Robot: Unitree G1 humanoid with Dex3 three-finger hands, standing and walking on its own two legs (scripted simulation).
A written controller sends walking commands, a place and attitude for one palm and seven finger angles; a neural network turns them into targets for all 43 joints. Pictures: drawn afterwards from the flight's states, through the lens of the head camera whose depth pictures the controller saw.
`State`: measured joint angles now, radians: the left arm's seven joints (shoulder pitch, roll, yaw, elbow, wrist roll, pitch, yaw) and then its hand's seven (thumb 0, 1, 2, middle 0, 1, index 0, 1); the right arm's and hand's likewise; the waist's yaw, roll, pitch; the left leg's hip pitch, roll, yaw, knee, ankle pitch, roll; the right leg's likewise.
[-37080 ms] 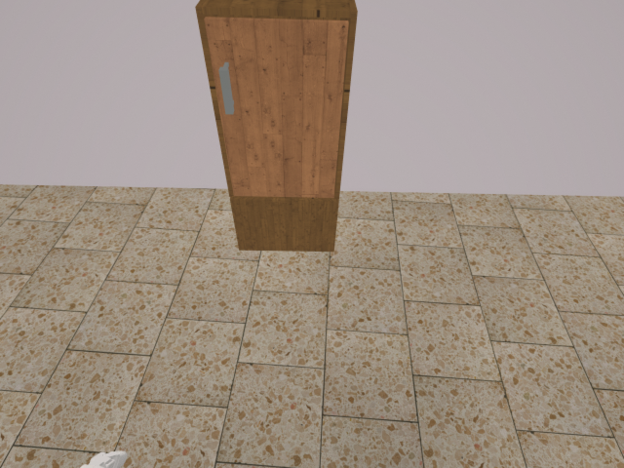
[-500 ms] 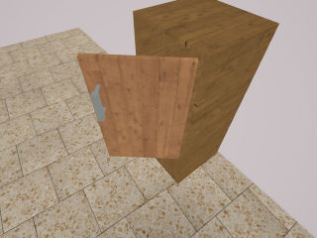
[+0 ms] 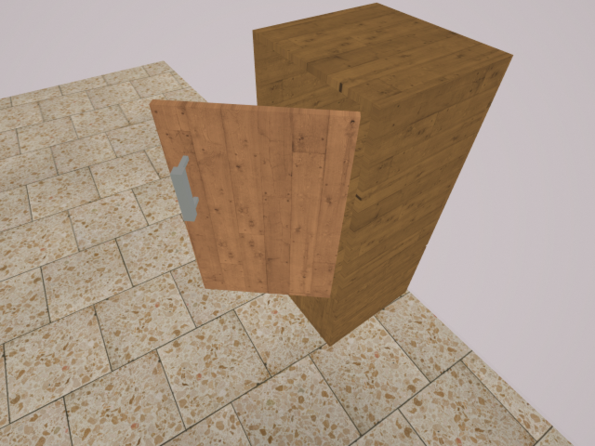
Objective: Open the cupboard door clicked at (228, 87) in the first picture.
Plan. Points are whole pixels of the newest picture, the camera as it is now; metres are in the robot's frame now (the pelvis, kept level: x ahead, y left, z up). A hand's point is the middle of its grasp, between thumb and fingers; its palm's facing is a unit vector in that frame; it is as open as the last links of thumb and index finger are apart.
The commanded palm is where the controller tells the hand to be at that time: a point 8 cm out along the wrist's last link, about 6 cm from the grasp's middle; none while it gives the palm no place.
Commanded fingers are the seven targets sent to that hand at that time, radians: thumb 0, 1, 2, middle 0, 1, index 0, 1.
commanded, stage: come to a stop and stand still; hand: left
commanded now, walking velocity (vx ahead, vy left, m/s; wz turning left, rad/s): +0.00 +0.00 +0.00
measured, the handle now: (187, 188) +0.58 +0.27 -0.02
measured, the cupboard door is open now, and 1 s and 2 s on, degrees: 50 50 50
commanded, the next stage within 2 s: look again from close up in 0.28 s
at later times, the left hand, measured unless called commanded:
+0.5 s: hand out of the picture -0.01 +0.14 -0.18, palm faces +0.02 -0.98 -0.17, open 7.3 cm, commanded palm none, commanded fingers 0.00 0.90 0.90 -0.20 -0.30 -0.20 -0.30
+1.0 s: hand out of the picture +0.06 +0.17 -0.16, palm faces +0.12 -0.97 -0.22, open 7.2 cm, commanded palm +0.12 +0.22 -0.07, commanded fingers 0.00 0.83 0.87 -0.20 -0.34 -0.20 -0.34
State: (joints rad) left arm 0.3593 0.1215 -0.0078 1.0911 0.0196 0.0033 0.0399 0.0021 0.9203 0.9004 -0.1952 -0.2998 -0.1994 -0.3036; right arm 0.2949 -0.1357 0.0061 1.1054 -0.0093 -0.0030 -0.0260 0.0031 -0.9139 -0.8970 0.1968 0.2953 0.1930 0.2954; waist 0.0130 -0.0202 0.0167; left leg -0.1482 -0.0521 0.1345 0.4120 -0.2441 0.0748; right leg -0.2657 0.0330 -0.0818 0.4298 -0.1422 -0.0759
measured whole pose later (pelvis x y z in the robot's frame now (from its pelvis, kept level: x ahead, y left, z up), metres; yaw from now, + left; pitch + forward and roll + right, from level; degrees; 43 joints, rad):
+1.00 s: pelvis +0.03 -0.01 +0.00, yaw +1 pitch -1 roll +1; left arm 0.32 0.14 0.02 0.94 -0.03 0.02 0.05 0.01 0.94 0.90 -0.20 -0.30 -0.20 -0.30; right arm 0.32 -0.16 0.03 1.05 0.00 -0.03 -0.03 0.00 -0.91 -0.90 0.20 0.30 0.19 0.30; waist 0.00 0.02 0.01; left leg -0.13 -0.05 0.10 0.44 -0.29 0.06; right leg -0.25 0.04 -0.10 0.47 -0.21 -0.08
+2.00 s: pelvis +0.00 +0.01 -0.07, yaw +3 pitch +15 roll -3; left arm 0.26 0.33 0.29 0.17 -0.33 -0.42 -0.41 0.00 -0.11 0.47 -0.27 -0.95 -0.27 -0.96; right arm 0.29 -0.31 0.01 0.56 0.04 -0.24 -0.04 0.01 -0.90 -0.90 0.20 0.30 0.20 0.30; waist -0.02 0.00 -0.11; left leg -0.80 -0.03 0.06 1.08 -0.53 0.10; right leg -0.86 0.01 -0.17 0.99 -0.39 -0.08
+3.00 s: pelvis +0.01 +0.04 -0.05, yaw +3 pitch +12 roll -4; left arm -0.02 0.45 0.41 0.40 -0.34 -0.32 -0.54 -0.01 -0.50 0.30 -0.30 -1.20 -0.30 -1.20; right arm 0.31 -0.30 0.04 0.54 0.03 -0.19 -0.02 0.01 -0.90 -0.90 0.20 0.30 0.20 0.30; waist -0.01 0.02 -0.09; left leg -0.68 -0.05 0.06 0.96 -0.50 0.11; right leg -0.73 0.00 -0.15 0.86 -0.35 -0.03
